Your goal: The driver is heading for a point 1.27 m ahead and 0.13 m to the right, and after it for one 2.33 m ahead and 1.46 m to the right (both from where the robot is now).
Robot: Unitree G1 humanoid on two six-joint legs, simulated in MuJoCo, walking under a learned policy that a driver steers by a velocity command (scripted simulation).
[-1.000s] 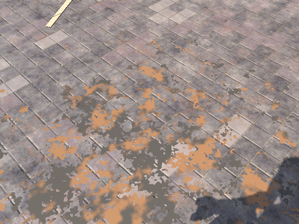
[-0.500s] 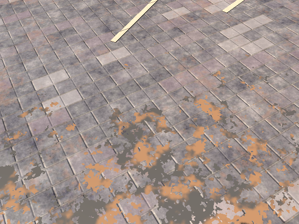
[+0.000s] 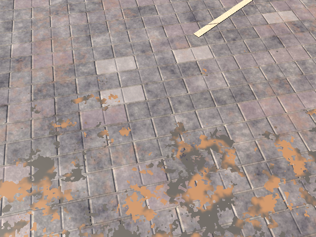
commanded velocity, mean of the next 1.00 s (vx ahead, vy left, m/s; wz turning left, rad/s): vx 0.05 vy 0.00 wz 0.22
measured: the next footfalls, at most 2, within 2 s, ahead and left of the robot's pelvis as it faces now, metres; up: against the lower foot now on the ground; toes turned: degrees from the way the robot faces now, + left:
right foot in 0.28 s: +0.24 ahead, -0.13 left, +0.00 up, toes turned +13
left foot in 0.58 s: +0.13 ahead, +0.11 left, +0.00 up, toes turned +7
